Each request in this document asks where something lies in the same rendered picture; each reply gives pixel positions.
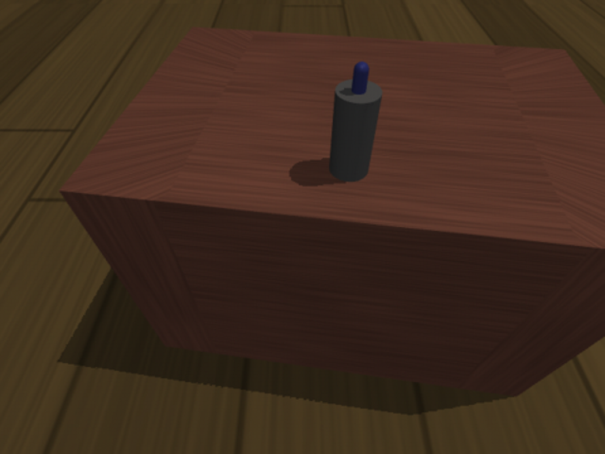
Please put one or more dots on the bottle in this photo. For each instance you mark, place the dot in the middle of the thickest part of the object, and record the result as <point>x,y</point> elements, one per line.
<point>356,110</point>

